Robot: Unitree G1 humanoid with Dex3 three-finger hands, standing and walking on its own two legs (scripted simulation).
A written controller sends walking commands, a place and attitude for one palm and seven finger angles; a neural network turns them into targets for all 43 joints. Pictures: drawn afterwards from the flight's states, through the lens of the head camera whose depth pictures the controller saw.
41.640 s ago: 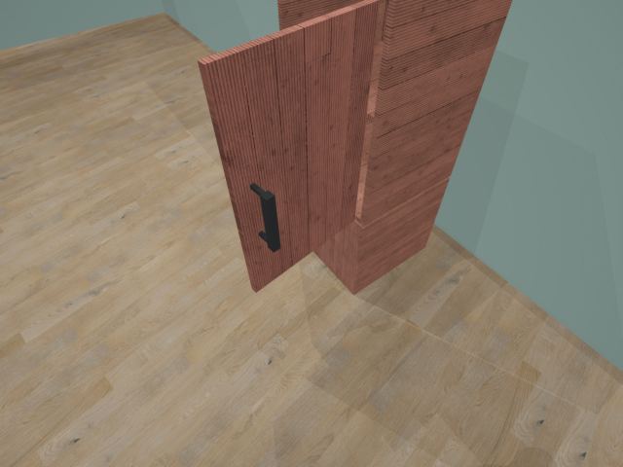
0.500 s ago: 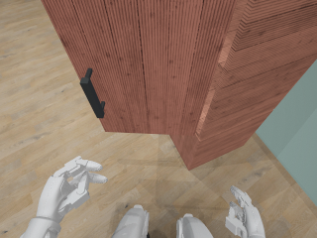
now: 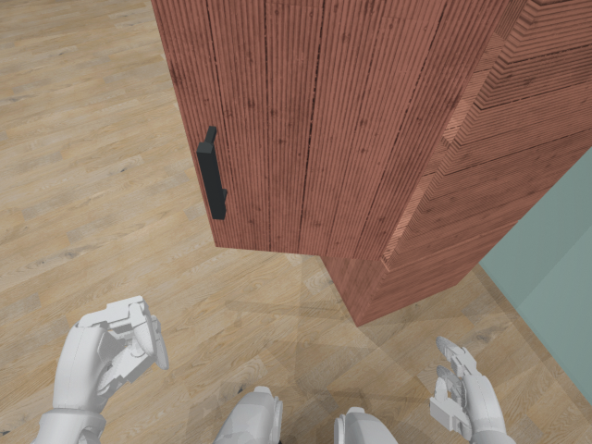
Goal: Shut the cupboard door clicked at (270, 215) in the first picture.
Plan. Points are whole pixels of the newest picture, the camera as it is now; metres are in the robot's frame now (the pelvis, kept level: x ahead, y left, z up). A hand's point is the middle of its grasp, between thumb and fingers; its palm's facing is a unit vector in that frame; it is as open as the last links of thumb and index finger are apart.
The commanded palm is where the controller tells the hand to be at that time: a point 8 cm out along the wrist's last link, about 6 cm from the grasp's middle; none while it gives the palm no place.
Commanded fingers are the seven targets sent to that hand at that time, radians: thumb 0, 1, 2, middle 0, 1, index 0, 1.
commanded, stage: raise the hand and make a fist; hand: left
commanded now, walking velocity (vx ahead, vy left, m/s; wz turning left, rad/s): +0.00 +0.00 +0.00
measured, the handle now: (215, 175) +0.49 +0.18 +0.04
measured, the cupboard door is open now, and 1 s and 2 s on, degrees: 63 63 63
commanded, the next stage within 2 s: bring the fist close to the handle in 0.62 s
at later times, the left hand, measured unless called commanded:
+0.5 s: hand (175, 341) +0.23 +0.17 +0.04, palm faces -0.01 -1.00 -0.01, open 3.1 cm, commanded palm +0.21 +0.22 +0.04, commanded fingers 0.00 0.90 0.90 -1.30 -1.50 -1.30 -1.50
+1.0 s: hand (205, 311) +0.27 +0.14 +0.04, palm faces -0.04 -1.00 -0.03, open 3.1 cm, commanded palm +0.26 +0.20 +0.04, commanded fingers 0.00 0.90 0.90 -1.30 -1.50 -1.30 -1.50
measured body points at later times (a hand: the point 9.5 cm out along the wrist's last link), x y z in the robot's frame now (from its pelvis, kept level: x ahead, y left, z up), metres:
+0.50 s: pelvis +0.01 -0.01 +0.00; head +0.09 +0.01 +0.44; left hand +0.23 +0.22 +0.04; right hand +0.19 -0.25 -0.07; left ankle +0.05 +0.06 -0.62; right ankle +0.02 -0.11 -0.62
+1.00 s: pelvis +0.01 -0.03 -0.01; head +0.09 -0.02 +0.43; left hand +0.27 +0.20 +0.04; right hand +0.20 -0.26 -0.09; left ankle +0.05 +0.06 -0.62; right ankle +0.02 -0.11 -0.62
